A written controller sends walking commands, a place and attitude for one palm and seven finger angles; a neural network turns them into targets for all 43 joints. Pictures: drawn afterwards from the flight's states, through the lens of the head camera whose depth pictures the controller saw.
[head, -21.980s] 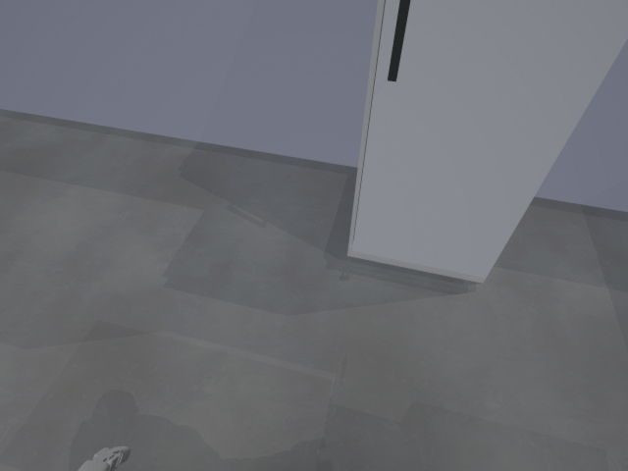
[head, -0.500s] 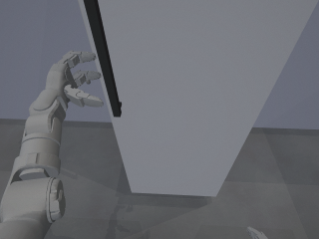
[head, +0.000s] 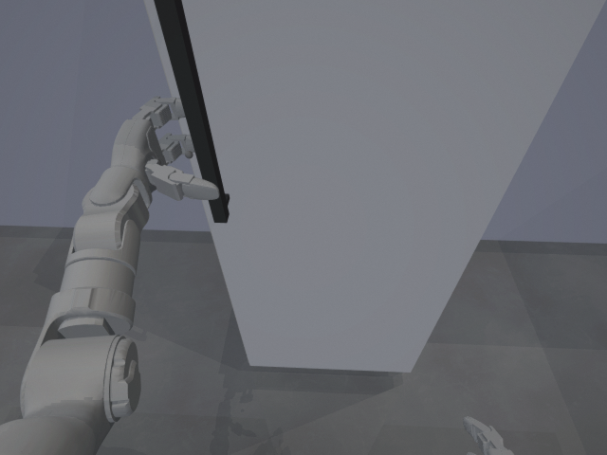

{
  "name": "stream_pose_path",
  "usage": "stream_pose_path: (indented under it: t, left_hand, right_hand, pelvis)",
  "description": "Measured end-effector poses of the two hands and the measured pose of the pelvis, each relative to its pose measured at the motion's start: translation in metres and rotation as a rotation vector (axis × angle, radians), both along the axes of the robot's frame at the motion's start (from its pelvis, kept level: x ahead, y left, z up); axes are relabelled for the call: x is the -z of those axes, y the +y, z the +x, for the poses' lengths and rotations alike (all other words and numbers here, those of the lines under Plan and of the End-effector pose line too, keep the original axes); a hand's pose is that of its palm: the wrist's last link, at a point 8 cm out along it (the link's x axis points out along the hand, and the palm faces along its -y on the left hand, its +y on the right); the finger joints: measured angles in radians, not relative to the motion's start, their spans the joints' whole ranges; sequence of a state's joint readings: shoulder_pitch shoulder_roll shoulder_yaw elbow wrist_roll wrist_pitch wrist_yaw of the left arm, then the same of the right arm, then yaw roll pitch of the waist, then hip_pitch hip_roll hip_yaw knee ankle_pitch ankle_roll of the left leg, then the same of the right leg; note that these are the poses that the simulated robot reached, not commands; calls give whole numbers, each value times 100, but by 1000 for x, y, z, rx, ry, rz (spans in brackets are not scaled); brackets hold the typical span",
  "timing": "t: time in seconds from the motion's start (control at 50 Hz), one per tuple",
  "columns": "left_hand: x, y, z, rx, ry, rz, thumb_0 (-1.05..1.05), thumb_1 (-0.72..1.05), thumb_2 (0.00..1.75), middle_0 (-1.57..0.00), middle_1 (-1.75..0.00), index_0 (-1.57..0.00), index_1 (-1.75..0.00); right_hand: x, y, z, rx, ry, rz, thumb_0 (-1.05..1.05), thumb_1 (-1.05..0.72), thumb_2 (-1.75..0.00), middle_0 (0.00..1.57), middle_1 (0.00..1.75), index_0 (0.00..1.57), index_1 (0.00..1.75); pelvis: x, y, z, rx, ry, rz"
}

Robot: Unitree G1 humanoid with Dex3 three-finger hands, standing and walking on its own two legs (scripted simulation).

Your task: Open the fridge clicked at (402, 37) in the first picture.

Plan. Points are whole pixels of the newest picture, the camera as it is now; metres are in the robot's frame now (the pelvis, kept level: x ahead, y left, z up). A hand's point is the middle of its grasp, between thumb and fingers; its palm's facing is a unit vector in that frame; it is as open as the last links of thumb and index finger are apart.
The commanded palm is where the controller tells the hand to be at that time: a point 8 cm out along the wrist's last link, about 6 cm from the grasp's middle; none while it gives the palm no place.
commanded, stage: feel for the door with the fingertips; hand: left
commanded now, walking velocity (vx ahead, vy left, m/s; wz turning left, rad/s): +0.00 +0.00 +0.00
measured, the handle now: (202, 117) +0.49 +0.16 +0.22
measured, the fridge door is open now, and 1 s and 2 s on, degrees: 0 0 0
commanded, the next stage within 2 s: slide the fingers in behind the handle in 0.54 s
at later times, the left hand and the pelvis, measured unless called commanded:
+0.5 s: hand (186, 147) +0.44 +0.17 +0.21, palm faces +0.01 -1.00 -0.01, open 14.0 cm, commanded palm +0.42 +0.22 +0.20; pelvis +0.00 +0.00 +0.00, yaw +1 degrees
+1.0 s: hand (197, 148) +0.44 +0.16 +0.20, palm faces -0.03 -1.00 +0.01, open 13.9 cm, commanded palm +0.41 +0.21 +0.20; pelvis -0.01 +0.00 +0.00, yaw +0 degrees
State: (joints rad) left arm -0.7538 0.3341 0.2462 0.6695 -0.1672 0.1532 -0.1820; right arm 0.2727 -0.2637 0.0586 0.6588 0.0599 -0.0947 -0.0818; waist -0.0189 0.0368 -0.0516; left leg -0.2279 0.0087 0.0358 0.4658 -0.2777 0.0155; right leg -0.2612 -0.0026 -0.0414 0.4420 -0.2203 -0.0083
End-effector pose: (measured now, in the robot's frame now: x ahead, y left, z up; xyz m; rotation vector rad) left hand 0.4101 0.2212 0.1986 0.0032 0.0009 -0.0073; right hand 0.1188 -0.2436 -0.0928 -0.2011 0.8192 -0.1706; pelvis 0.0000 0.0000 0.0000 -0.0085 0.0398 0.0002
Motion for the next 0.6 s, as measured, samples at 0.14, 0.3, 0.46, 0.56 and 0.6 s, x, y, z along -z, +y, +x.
stream_pose_path:
  t: [0.14,0.3,0.46,0.56,0.6]
  left_hand:
    - [-7,-10,-3,8,-30,-9,-2,-50,30,-30,-120,-30,-120]
    - [-7,-2,-2,-29,6,7,-2,-50,30,-30,-120,-30,-120]
    - [-9,2,2,-19,6,6,-2,-50,30,-30,-120,-30,-120]
    - [-7,4,7,-17,15,7,-2,-50,30,-31,-121,-32,-122]
    - [-7,5,8,-17,13,8,-2,-50,30,-33,-122,-33,-123]
  right_hand:
    - [0,2,5,-6,-1,9,1,-91,-89,21,30,20,30]
    - [0,0,5,-4,5,4,1,-91,-89,21,30,20,30]
    - [1,-6,-6,1,30,-17,1,-91,-89,21,30,20,30]
    - [4,-9,-17,14,52,-28,1,-91,-89,21,30,20,30]
    - [5,-10,-23,13,66,-32,1,-91,-89,21,30,20,30]
  pelvis:
    - [0,-1,3,3,-9,0]
    - [-1,-3,0,-2,-13,1]
    - [-1,-4,-4,-9,-8,0]
    - [0,-3,-6,-13,1,0]
    - [0,-3,-7,-15,4,-1]
